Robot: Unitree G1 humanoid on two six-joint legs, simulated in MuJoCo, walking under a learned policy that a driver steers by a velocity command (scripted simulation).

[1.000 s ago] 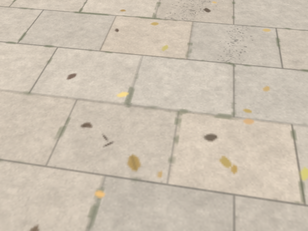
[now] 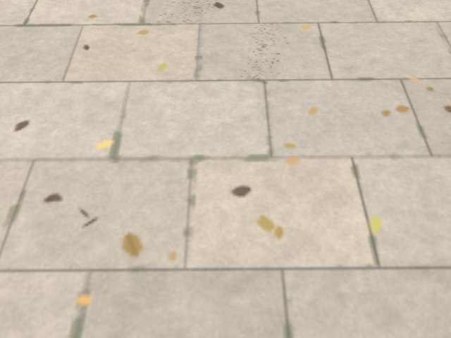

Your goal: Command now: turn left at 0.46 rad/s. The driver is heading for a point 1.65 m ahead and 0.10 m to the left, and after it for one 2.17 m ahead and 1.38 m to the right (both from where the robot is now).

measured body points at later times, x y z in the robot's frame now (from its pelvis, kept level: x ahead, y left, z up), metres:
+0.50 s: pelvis -0.01 +0.05 +0.01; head +0.02 +0.09 +0.46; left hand +0.03 +0.37 -0.11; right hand +0.23 -0.16 -0.07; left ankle -0.03 +0.15 -0.73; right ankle -0.01 -0.09 -0.66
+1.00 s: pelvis -0.02 +0.02 +0.01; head +0.02 -0.01 +0.46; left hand +0.09 +0.31 -0.08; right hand +0.16 -0.26 -0.10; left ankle -0.05 +0.16 -0.64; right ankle -0.03 -0.07 -0.73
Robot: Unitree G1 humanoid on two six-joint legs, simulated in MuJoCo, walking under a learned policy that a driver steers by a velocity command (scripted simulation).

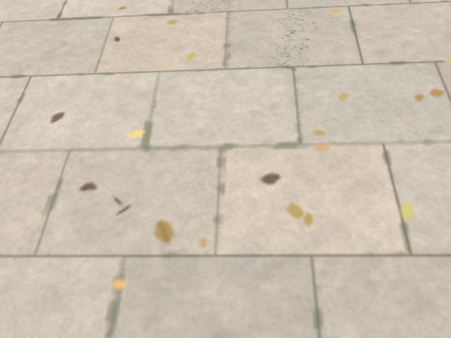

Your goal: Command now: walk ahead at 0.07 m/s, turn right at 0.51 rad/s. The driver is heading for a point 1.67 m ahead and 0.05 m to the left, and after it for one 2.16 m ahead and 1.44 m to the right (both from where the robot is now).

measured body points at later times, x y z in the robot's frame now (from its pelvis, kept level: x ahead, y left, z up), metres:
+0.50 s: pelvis +0.12 +0.04 +0.00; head +0.14 +0.05 +0.45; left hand +0.29 +0.28 -0.11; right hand +0.17 -0.25 -0.10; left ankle +0.13 +0.14 -0.74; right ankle +0.05 -0.09 -0.67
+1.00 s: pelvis +0.29 -0.02 +0.00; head +0.34 -0.02 +0.45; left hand +0.44 +0.26 -0.09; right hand +0.44 -0.30 -0.11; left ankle +0.27 +0.11 -0.67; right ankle +0.36 -0.12 -0.74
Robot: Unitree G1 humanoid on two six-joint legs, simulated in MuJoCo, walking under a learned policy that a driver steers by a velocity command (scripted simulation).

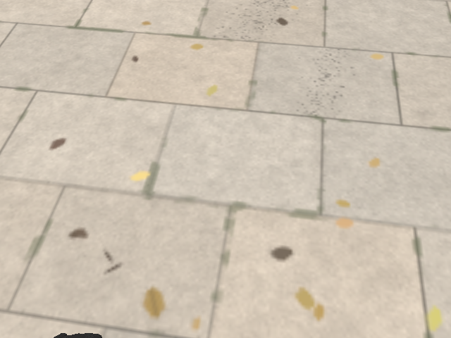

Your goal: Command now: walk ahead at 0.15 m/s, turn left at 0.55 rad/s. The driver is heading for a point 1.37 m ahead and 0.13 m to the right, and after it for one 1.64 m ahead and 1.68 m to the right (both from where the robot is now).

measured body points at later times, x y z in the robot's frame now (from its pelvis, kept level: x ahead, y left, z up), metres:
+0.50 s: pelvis +0.13 +0.05 +0.01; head +0.16 +0.07 +0.45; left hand +0.27 +0.32 -0.11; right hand +0.22 -0.22 -0.10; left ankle +0.05 +0.14 -0.74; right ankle +0.27 -0.10 -0.68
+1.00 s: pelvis +0.24 +0.05 -0.01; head +0.29 +0.03 +0.44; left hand +0.48 +0.29 -0.09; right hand +0.33 -0.26 -0.11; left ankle +0.34 +0.20 -0.71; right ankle +0.30 -0.06 -0.74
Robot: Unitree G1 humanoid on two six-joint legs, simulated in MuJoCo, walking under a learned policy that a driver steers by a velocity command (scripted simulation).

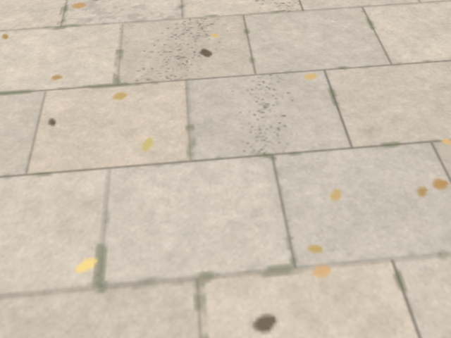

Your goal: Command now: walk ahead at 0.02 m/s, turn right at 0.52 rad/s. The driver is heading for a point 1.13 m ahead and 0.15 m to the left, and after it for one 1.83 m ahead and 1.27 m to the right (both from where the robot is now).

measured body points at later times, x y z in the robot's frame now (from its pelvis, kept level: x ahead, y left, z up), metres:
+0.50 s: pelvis +0.03 +0.03 +0.00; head +0.04 +0.03 +0.45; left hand +0.14 +0.30 -0.10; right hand +0.16 -0.23 -0.10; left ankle +0.04 +0.15 -0.70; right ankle -0.03 -0.10 -0.73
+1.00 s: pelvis +0.21 +0.14 +0.01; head +0.23 +0.17 +0.46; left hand +0.28 +0.44 -0.10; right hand +0.37 -0.09 -0.08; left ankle +0.19 +0.21 -0.73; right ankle +0.31 -0.02 -0.65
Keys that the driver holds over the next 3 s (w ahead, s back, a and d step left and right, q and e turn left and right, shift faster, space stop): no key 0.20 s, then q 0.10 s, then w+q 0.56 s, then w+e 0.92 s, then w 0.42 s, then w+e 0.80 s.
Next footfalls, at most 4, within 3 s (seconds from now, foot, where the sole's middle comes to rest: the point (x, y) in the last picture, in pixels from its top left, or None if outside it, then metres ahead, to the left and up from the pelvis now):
0.08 left None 0.09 0.15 -0.77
0.40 right None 0.01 -0.10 -0.77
0.76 left None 0.23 0.22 -0.77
1.34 right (214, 282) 0.60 0.09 -0.77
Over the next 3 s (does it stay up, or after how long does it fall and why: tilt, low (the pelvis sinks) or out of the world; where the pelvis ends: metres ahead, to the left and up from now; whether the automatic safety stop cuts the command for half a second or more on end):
stays up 1.29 0.02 0.01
